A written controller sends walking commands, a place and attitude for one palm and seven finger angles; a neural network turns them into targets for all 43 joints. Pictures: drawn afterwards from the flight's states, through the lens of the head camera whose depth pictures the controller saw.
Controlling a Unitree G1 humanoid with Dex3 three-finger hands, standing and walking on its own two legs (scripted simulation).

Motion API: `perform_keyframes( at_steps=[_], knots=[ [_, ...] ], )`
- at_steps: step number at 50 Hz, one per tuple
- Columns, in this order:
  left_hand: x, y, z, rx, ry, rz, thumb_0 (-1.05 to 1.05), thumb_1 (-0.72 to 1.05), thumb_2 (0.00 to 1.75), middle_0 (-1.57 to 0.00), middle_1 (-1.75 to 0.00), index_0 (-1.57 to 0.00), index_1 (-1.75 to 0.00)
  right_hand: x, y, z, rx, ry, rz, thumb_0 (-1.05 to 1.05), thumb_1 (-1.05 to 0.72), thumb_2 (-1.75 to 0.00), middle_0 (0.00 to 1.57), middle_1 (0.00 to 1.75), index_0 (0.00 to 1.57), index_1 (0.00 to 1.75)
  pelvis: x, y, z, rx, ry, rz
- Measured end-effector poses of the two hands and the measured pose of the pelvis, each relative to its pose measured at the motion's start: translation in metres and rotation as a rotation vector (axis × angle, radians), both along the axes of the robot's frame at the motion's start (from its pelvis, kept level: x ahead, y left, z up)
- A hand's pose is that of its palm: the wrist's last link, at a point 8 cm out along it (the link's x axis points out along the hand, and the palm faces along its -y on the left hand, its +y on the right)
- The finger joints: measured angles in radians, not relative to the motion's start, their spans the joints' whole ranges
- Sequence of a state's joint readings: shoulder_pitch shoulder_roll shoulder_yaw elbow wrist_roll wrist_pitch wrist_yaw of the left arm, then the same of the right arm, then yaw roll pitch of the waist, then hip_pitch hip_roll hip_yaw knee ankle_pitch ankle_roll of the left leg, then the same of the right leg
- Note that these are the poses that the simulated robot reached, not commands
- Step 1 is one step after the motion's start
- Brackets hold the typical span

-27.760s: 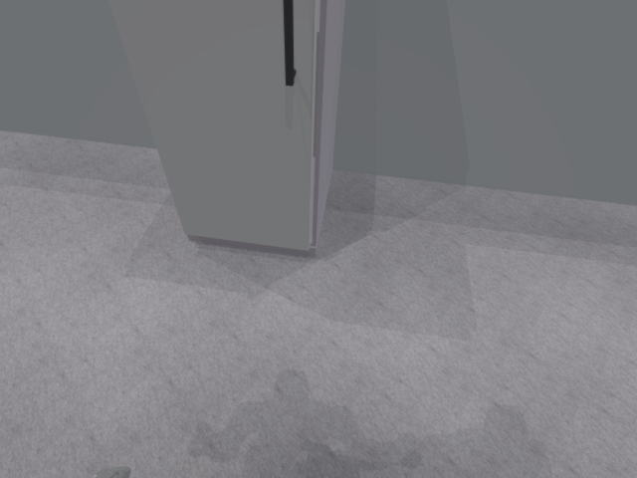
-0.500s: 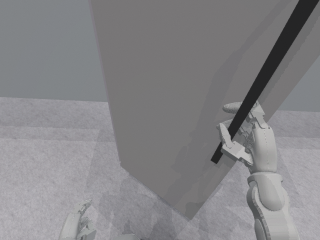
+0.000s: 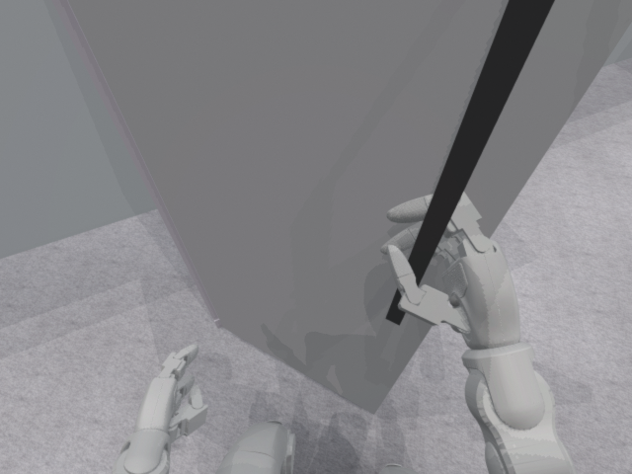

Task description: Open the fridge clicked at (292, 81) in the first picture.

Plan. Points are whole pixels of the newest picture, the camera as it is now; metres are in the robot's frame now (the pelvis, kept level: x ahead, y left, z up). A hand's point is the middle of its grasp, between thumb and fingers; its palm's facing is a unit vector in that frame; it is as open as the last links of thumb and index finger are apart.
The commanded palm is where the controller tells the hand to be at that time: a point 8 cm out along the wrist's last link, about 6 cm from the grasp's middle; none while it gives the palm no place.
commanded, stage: walk backward, drawing the door open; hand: right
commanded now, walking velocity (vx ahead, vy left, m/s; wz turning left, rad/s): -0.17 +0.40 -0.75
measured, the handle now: (458, 170) +0.32 -0.06 +0.27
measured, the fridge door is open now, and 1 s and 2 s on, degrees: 54 73 74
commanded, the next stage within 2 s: stop walking and hold the door back in 0.52 s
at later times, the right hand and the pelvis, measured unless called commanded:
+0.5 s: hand (319, 356) +0.20 +0.03 +0.17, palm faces +0.38 +0.90 -0.22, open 6.4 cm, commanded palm +0.15 -0.01 +0.17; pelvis -0.01 +0.24 +0.01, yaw -27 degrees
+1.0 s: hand (258, 383) +0.17 +0.07 +0.17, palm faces +0.68 +0.71 -0.19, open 5.9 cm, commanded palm +0.13 +0.03 +0.17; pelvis -0.01 +0.39 +0.02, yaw -42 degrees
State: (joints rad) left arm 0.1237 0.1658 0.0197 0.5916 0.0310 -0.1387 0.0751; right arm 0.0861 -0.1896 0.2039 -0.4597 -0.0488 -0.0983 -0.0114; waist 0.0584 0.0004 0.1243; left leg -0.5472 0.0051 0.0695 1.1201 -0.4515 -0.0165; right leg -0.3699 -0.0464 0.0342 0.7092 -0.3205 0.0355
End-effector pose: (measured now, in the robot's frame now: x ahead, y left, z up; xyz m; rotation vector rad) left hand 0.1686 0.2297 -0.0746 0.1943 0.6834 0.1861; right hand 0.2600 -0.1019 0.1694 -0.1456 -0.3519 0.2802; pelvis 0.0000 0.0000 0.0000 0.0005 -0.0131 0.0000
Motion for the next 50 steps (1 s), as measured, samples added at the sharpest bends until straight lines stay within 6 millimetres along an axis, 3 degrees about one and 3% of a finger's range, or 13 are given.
perform_keyframes(
  at_steps=[5, 8, 11, 15, 18, 20, 25, 30, 35, 41, 46, 50],
  knots=[
    [0.008, 0.022, 0.003, -0.045, 0.047, -0.165, 0.01, 0.9, 0.9, -0.2, -0.3, -0.2, -0.3, -0.025, 0.015, 0.003, -0.017, 0.045, -0.155, -0.03, -0.64, -0.79, 0.48, 1.4, 0.29, 1.35, -0.013, 0.056, 0.014, 0.047, 0.009, -0.111],
    [0.02, 0.042, -0.009, -0.075, 0.053, -0.229, 0.01, 0.9, 0.9, -0.2, -0.3, -0.2, -0.3, -0.039, 0.026, 0.002, -0.024, 0.015, -0.278, -0.04, -0.63, -0.79, 0.47, 1.4, 0.28, 1.36, -0.011, 0.094, 0.002, 0.007, 0.028, -0.176],
    [0.03, 0.061, -0.018, -0.07, 0.069, -0.258, 0.01, 0.9, 0.9, -0.2, -0.3, -0.2, -0.3, -0.053, 0.038, 0.004, -0.023, 0.026, -0.365, -0.04, -0.63, -0.8, 0.46, 1.4, 0.29, 1.37, -0.018, 0.117, 0.001, 0.018, -0.001, -0.245],
    [0.038, 0.079, -0.01, -0.046, 0.068, -0.296, 0.01, 0.9, 0.9, -0.2, -0.3, -0.2, -0.3, -0.069, 0.051, 0.005, -0.015, 0.049, -0.419, -0.03, -0.64, -0.8, 0.46, 1.4, 0.3, 1.37, -0.021, 0.143, 0.007, -0.008, -0.006, -0.32],
    [0.046, 0.089, -0.01, -0.026, 0.002, -0.351, 0.01, 0.9, 0.9, -0.2, -0.3, -0.2, -0.3, -0.078, 0.06, 0.001, 0.001, -0.006, -0.442, -0.03, -0.64, -0.8, 0.45, 1.4, 0.29, 1.36, -0.022, 0.163, -0.007, 0.02, 0.021, -0.356],
    [0.046, 0.098, -0.011, -0.03, 0.027, -0.391, 0.01, 0.9, 0.9, -0.2, -0.3, -0.2, -0.3, -0.084, 0.067, -0.001, 0.001, -0.031, -0.484, -0.04, -0.64, -0.8, 0.47, 1.4, 0.28, 1.36, -0.024, 0.186, -0.006, -0.003, -0.001, -0.371],
    [0.05, 0.129, -0.01, -0.043, 0.12, -0.523, 0.01, 0.9, 0.9, -0.2, -0.3, -0.2, -0.3, -0.103, 0.088, 0.003, -0.026, 0.028, -0.654, -0.04, -0.64, -0.8, 0.48, 1.4, 0.28, 1.38, -0.015, 0.243, 0.011, 0.039, -0.005, -0.472],
    [0.079, 0.165, -0.026, -0.047, 0.148, -0.6, 0.01, 0.9, 0.9, -0.2, -0.3, -0.2, -0.3, -0.121, 0.113, 0.005, -0.055, 0.028, -0.849, -0.05, -0.64, -0.81, 0.47, 1.4, 0.27, 1.39, 0.005, 0.296, 0.002, 0.018, 0.014, -0.556],
    [0.107, 0.192, -0.015, 0.009, 0.135, -0.626, 0.01, 0.9, 0.9, -0.2, -0.3, -0.2, -0.3, -0.137, 0.135, 0.007, -0.036, 0.068, -0.942, -0.03, -0.65, -0.81, 0.46, 1.4, 0.28, 1.39, 0.01, 0.327, 0.013, -0.019, 0.003, -0.644],
    [0.126, 0.196, 0.01, 0.067, 0.078, -0.751, 0.01, 0.9, 0.9, -0.2, -0.3, -0.2, -0.3, -0.143, 0.146, 0.008, 0.008, 0.07, -1.007, -0.02, -0.64, -0.82, 0.46, 1.4, 0.36, 1.39, 0.011, 0.356, 0.022, -0.025, 0.036, -0.715],
    [0.127, 0.188, 0.026, 0.055, -0.005, -0.821, 0.01, 0.9, 0.9, -0.2, -0.3, -0.2, -0.3, -0.143, 0.147, 0.008, 0.025, 0.05, -1.015, -0.01, -0.64, -0.83, 0.45, 1.4, 0.37, 1.38, -0.004, 0.374, 0.015, -0.005, 0.036, -0.733],
    [0.112, 0.188, 0.028, -0.01, -0.007, -0.828, 0.01, 0.9, 0.9, -0.2, -0.3, -0.2, -0.3, -0.143, 0.148, 0.01, 0.017, 0.086, -1.032, -0.01, -0.64, -0.83, 0.45, 1.4, 0.37, 1.38, -0.015, 0.385, 0.018, -0.014, 0.009, -0.734]
  ],
)
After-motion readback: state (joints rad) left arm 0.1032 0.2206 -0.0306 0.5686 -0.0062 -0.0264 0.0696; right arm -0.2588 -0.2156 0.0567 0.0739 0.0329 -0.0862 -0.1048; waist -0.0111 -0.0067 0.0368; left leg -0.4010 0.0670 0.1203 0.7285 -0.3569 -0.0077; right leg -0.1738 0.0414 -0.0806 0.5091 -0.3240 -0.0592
